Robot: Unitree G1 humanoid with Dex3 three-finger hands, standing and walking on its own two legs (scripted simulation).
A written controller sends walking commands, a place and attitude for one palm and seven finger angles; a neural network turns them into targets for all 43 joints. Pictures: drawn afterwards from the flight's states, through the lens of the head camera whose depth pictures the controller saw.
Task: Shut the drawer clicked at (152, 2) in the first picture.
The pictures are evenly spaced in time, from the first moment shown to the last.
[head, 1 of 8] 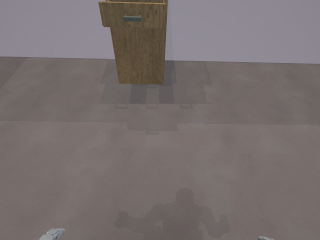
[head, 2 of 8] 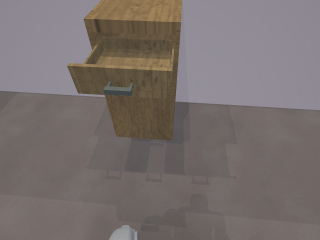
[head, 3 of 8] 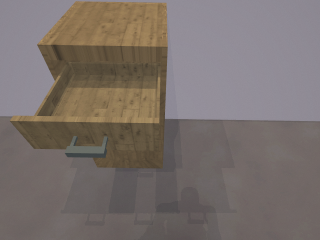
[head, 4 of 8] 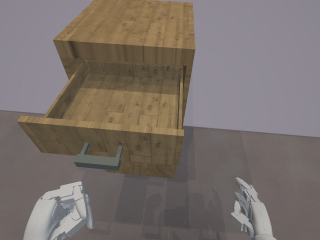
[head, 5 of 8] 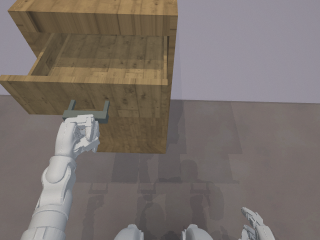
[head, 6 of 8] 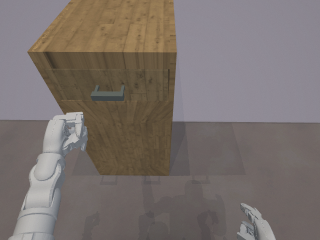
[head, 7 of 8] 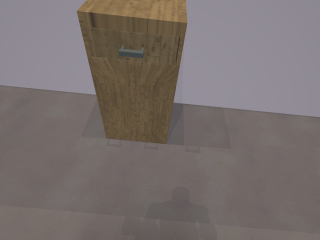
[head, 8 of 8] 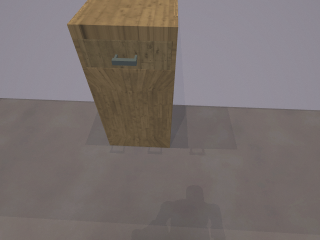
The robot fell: no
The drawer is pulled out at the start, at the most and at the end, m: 0.30 0.30 0.00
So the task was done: yes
